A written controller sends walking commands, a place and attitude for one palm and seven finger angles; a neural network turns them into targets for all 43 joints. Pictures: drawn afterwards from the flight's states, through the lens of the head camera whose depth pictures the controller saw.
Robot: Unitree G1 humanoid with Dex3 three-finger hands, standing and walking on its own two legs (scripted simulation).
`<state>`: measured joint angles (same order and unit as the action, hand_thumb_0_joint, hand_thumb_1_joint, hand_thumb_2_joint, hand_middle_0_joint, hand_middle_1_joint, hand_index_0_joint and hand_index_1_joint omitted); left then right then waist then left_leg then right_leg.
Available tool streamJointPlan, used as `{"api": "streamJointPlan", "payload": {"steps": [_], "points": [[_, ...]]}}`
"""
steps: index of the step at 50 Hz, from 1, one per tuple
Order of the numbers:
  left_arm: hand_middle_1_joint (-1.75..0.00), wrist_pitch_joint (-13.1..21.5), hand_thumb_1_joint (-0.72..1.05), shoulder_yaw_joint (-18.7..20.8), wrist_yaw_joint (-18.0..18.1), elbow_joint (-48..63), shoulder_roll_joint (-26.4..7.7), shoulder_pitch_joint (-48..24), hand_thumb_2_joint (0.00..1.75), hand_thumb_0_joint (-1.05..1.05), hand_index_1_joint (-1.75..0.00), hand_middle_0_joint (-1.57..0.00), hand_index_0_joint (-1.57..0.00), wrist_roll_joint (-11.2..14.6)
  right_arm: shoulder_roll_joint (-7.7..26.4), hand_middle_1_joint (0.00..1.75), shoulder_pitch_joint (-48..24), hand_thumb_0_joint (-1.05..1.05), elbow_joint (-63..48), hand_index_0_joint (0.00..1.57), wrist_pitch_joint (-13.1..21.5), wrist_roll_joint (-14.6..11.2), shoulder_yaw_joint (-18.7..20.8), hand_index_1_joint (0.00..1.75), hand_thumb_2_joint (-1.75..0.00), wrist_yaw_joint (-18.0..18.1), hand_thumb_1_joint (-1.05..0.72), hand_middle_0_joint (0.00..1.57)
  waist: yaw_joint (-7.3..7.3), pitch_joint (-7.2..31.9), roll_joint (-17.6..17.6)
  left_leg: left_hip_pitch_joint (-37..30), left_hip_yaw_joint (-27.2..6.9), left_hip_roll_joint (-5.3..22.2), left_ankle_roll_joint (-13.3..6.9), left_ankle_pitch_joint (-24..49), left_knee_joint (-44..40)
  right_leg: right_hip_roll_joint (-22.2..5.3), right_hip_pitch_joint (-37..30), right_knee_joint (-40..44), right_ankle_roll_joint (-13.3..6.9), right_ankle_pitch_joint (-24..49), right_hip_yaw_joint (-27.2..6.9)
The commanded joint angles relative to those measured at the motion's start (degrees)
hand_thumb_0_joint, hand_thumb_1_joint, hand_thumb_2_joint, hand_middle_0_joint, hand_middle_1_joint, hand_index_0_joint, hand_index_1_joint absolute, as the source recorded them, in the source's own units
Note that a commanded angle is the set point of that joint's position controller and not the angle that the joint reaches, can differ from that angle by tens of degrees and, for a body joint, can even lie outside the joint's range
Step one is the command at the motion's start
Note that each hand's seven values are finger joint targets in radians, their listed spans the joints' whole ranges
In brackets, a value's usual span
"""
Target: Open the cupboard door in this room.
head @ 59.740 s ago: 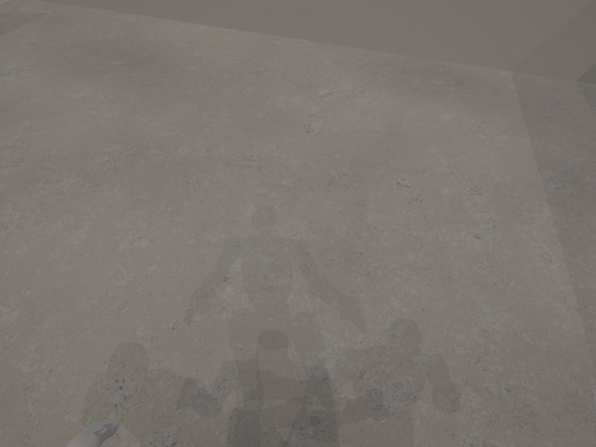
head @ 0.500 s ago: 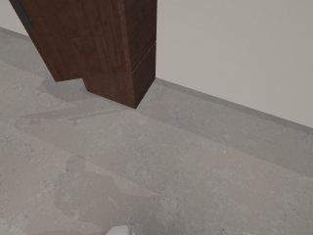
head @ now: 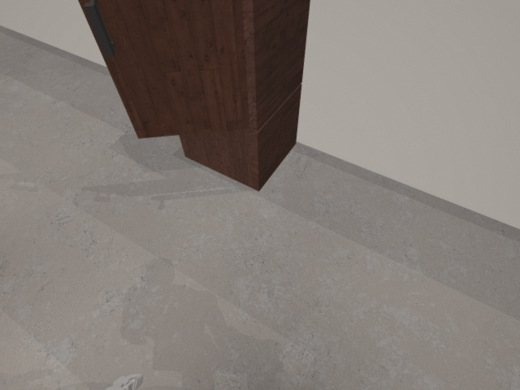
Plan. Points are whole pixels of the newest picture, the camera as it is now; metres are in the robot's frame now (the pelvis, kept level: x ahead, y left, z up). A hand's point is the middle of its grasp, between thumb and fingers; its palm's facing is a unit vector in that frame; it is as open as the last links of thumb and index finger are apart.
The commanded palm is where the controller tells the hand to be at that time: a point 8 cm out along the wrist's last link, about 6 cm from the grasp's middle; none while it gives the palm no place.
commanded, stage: turn to face it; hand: left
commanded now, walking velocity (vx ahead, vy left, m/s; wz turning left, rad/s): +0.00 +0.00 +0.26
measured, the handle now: (102, 27) +0.95 +0.48 +0.08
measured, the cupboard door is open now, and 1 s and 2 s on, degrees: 38 38 38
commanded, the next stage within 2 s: take the last steps up to it in 0.04 s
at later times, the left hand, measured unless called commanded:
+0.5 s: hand out of the picture -0.07 +0.20 -0.16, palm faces +0.29 -0.94 -0.19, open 7.4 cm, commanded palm none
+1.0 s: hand (125, 311) +0.27 +0.28 -0.15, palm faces +0.10 -0.98 -0.19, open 7.4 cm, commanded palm none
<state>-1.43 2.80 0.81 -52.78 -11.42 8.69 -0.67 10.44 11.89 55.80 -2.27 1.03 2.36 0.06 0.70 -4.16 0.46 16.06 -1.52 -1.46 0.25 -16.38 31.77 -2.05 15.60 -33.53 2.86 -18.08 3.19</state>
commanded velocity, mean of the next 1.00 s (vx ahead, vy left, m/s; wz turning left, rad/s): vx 0.26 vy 0.05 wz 0.05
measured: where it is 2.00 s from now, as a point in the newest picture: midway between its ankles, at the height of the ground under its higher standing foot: (235, 314)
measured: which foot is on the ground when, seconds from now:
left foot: down 0.00-0.00, up 0.02-0.52, down 0.54-1.00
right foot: down 0.00-0.54, up 0.56-1.00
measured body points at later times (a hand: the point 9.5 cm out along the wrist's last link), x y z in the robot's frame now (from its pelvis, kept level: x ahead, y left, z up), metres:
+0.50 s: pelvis +0.02 +0.03 +0.01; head +0.05 +0.05 +0.46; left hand -0.08 +0.25 -0.15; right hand +0.17 -0.19 -0.13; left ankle +0.02 +0.16 -0.71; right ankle -0.01 -0.10 -0.73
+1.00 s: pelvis +0.17 +0.09 +0.00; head +0.20 +0.09 +0.45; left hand +0.26 +0.33 -0.14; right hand +0.07 -0.12 -0.14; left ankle +0.03 +0.16 -0.73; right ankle +0.28 +0.00 -0.70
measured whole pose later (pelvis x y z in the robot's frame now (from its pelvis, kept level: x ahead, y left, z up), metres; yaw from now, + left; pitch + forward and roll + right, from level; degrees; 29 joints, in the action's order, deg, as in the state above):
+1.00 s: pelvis +0.17 +0.09 +0.00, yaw +8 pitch +0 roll +1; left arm -0.3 3.2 -0.8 -56.7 -10.1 4.2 -1.2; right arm 7.4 27.7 66.3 2.9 1.8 0.9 1.2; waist 3.4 -4.2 -0.7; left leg -4.2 8.3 -2.3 -2.1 -20.3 16.2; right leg -4.2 30.5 -43.6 -0.8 -11.4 5.0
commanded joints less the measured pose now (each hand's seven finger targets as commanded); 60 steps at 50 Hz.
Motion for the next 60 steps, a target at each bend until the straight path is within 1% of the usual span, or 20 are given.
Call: {"api": "streamJointPlan", "payload": {"steps": [1, 3, 7, 14, 19, 22, 25, 26, 27, 29, 33, 35, 48, 50, 52, 53, 54, 55, 57, 60], "points": [[-0.30, 2.2, 0.90, 2.4, 1.0, 0.6, -13.5, 9.7, 0.90, 0.00, -0.30, -0.20, -0.20, -0.7, 6.8, 0.30, -2.5, 0.00, -5.2, 0.20, 0.6, -0.7, 2.3, 0.30, -0.90, 0.4, -0.90, 0.20, -4.10, 6.8, -14.9, 11.9, -1.2, -0.4, 0.9, -20.0, 23.6, -25.4, -10.1, 17.4, -11.9, 20.6, -21.4], [-0.30, 2.2, 0.90, 2.0, 1.5, 1.5, -9.0, 3.8, 0.90, 0.00, -0.30, -0.20, -0.20, -0.5, 6.8, 0.30, -1.1, 0.00, -2.6, 0.20, -0.5, -0.1, 2.9, 0.30, -0.90, 0.1, -0.90, 0.20, -1.06, 2.5, -14.6, 14.4, -2.5, 1.6, 1.3, -13.5, 33.4, -19.6, -6.9, 18.1, -11.5, 19.0, -15.5], [-0.30, 2.9, 0.90, 1.2, 1.1, 1.5, -6.5, 3.5, 0.90, 0.00, -0.30, -0.20, -0.20, -0.3, 5.0, 0.30, -0.3, 0.00, 0.1, 0.20, -0.8, -0.2, 2.5, 0.30, -0.90, -0.4, -0.90, 0.20, -0.15, 2.6, -9.3, 13.0, -0.8, 2.6, 2.7, -5.9, 34.4, -14.6, -7.0, 16.7, -8.8, 22.1, -5.4], [-0.30, 4.3, 0.90, 2.6, 0.6, -3.4, -7.6, 13.2, 0.90, 0.00, -0.30, -0.20, -0.20, -0.9, 4.2, 0.30, -5.7, 0.00, -0.8, 0.20, 0.8, 0.2, 1.8, 0.30, -0.90, -1.1, -0.90, 0.20, -5.06, 2.8, -7.9, 17.8, 2.2, 4.3, 3.2, -7.9, 21.3, -19.5, -18.4, 19.9, -10.5, 12.6, -9.6], [-0.30, 4.6, 0.90, 2.9, 0.0, -5.7, -8.5, 14.6, 0.90, 0.00, -0.30, -0.20, -0.20, -1.3, 3.6, 0.30, -8.2, 0.00, -1.7, 0.20, 1.6, 0.0, 1.3, 0.30, -0.90, -1.9, -0.90, 0.20, -5.30, 0.9, -9.8, 15.0, 4.4, 4.6, 2.4, -7.8, 13.0, -20.8, -16.2, 21.2, -10.9, 5.5, -7.7], [-0.30, 4.4, 0.90, 2.8, -0.3, -6.4, -8.9, 12.7, 0.90, 0.00, -0.30, -0.20, -0.20, -1.4, 3.2, 0.30, -6.6, 0.00, -1.8, 0.20, 2.2, 0.0, 1.1, 0.30, -0.90, -2.2, -0.90, 0.20, -3.44, -0.4, -9.8, 5.9, 6.7, 3.3, 1.4, -5.2, 4.8, -19.6, -8.3, 20.3, -9.4, 0.5, -4.5], [-0.30, 3.8, 0.90, 2.4, -0.7, -6.4, -7.8, 9.4, 0.90, 0.00, -0.30, -0.20, -0.20, -0.9, 5.5, 0.30, 4.2, 0.00, 1.8, 0.20, 3.3, 0.1, 1.5, 0.30, -0.90, -1.4, -0.90, 0.20, 1.87, 1.7, -3.4, -15.7, 9.6, 1.3, 0.7, -0.4, -6.9, -13.7, 5.1, 11.9, -5.4, -6.3, 2.3], [-0.30, 3.5, 0.90, 1.8, -1.1, -5.6, -5.3, 9.0, 0.90, 0.00, -0.30, -0.20, -0.20, -0.6, 9.7, 0.30, 10.1, 0.00, 3.2, 0.20, 3.6, 0.4, 2.8, 0.30, -0.90, -0.7, -0.90, 0.20, 4.87, 4.0, 7.8, -23.2, -1.6, 9.0, -2.4, -8.0, -10.5, -8.6, 13.0, -0.7, -3.1, -9.3, 6.4], [-0.30, 3.5, 0.90, 0.9, -1.2, -3.4, -2.1, 7.3, 0.90, 0.00, -0.30, -0.20, -0.20, -0.4, 14.7, 0.30, 16.6, 0.00, 4.1, 0.20, 3.6, 1.0, 4.0, 0.30, -0.90, -0.1, -0.90, 0.20, 7.20, 4.7, 21.1, -25.2, -20.1, 21.0, -8.0, -13.4, -19.0, -2.0, 21.8, -18.2, -0.9, -17.4, 9.6], [-0.30, 3.9, 0.90, 0.8, -1.0, -1.9, -2.4, 2.9, 0.90, 0.00, -0.30, -0.20, -0.20, -1.0, 13.2, 0.30, 15.0, 0.00, 3.9, 0.20, 3.5, 0.8, 3.0, 0.30, -0.90, 0.8, -0.90, 0.20, 5.48, 1.8, 10.3, -18.8, -19.7, 23.3, -11.8, -9.1, -21.2, -5.1, 25.2, -30.6, -3.4, -12.9, 1.0], [-0.30, 2.9, 0.90, 1.0, -1.9, -5.8, -2.0, 7.1, 0.90, 0.00, -0.30, -0.20, -0.20, -1.1, 6.9, 0.30, 7.7, 0.00, 1.9, 0.20, 5.5, 0.2, 0.7, 0.30, -0.90, 1.2, -0.90, 0.20, -0.13, -1.6, 5.5, -11.0, -6.9, 16.8, -8.4, 6.9, -22.6, -6.2, 20.8, -33.2, -2.5, 1.1, -1.4], [-0.30, 2.6, 0.90, 1.1, -1.7, -6.1, -1.3, 8.0, 0.90, 0.00, -0.30, -0.20, -0.20, -0.9, 5.8, 0.30, 9.6, 0.00, 2.9, 0.20, 6.2, 0.0, 0.5, 0.30, -0.90, 1.4, -0.90, 0.20, -0.89, -0.8, 4.4, -12.7, -3.1, 15.6, -7.9, 16.5, -22.2, -5.3, 21.1, -32.1, -2.0, 4.0, -1.3], [-0.30, 2.9, 0.90, 0.2, -2.0, 1.0, -0.4, -9.0, 0.90, 0.00, -0.30, -0.20, -0.20, -0.4, 5.1, 0.30, 19.4, 0.00, 9.2, 0.20, 6.3, 1.0, -0.1, 0.30, -0.90, 1.9, -0.90, 0.20, 2.05, -4.3, 3.0, -17.5, 1.1, 17.5, -9.2, 32.7, -18.3, -2.4, 17.2, -7.4, -4.4, 5.4, 2.0], [-0.30, 3.3, 0.90, 0.4, -1.9, 0.1, -1.1, -5.0, 0.90, 0.00, -0.30, -0.20, -0.20, -0.4, 6.2, 0.30, 18.9, 0.00, 9.7, 0.20, 6.1, 0.8, -0.1, 0.30, -0.90, 1.9, -0.90, 0.20, -0.05, -1.5, 3.2, -16.7, 2.8, 16.7, -8.5, 42.9, -12.4, 0.6, 8.2, -3.6, -5.7, 3.7, 4.0], [-0.30, 4.2, 0.90, 1.5, -1.5, -4.0, -3.3, 8.2, 0.90, 0.00, -0.30, -0.20, -0.20, -0.6, 6.7, 0.30, 16.7, 0.00, 9.5, 0.20, 6.1, 0.0, 0.1, 0.30, -0.90, 1.7, -0.90, 0.20, -6.09, 5.3, 1.5, -10.3, 5.3, 12.9, -5.5, 44.3, 2.8, 1.8, -11.9, 2.7, -7.1, 9.8, 3.7], [-0.30, 4.9, 0.90, 2.9, -0.8, -6.5, -8.1, 17.7, 0.90, 0.00, -0.30, -0.20, -0.20, -1.0, 5.2, 0.30, 15.7, 0.00, 8.2, 0.20, 6.2, -0.8, 0.3, 0.30, -0.90, 1.2, -0.90, 0.20, -9.60, 11.5, -6.1, 2.4, 8.7, 7.3, -3.1, 29.0, 17.5, -8.4, -27.4, 4.2, -11.1, 13.9, -9.5], [-0.30, 4.9, 0.90, 3.9, -0.5, -8.0, -12.4, 21.7, 0.90, 0.00, -0.30, -0.20, -0.20, -0.4, 3.0, 0.30, 17.4, 0.00, 6.8, 0.20, 6.5, -1.2, 0.0, 0.30, -0.90, 1.3, -0.90, 0.20, -8.52, 16.0, -14.9, 14.5, 8.7, -0.5, -0.7, -15.6, 37.3, -24.0, -34.9, 11.3, -18.5, 24.0, -31.2], [-0.30, 4.7, 0.90, 3.5, -0.2, -7.3, -11.9, 18.6, 0.90, 0.00, -0.30, -0.20, -0.20, 0.4, 4.2, 0.30, 13.6, 0.00, 6.4, 0.20, 6.1, -1.1, 0.3, 0.30, -0.90, 1.2, -0.90, 0.20, -8.20, 11.2, -7.2, 18.0, 1.5, 2.8, -1.6, -16.0, 44.1, -24.8, -28.0, 15.5, -19.5, 18.6, -30.7], [-0.30, 4.9, 0.90, 2.0, 0.2, -5.3, -6.6, 9.7, 0.90, 0.00, -0.30, -0.20, -0.20, 0.4, 1.0, 0.30, 8.5, 0.00, 5.5, 0.20, 5.3, -0.6, 0.5, 0.30, -0.90, 0.8, -0.90, 0.20, -3.91, 1.0, -2.1, 18.4, -0.4, 6.8, -1.0, -6.3, 42.3, -20.1, -11.5, 19.5, -14.9, 13.1, -21.6], [-0.30, 6.1, 0.90, 0.7, 0.2, -5.2, -1.7, 6.2, 0.90, 0.00, -0.30, -0.20, -0.20, 0.0, -1.6, 0.30, 12.1, 0.00, 7.1, 0.20, 3.7, 0.3, 0.1, 0.30, -0.90, 0.4, -0.90, 0.20, 0.33, 0.9, -4.6, 11.9, 1.2, 8.4, 0.6, -1.3, 33.5, -14.9, -3.3, 22.4, -11.5, 17.9, -8.6]]}}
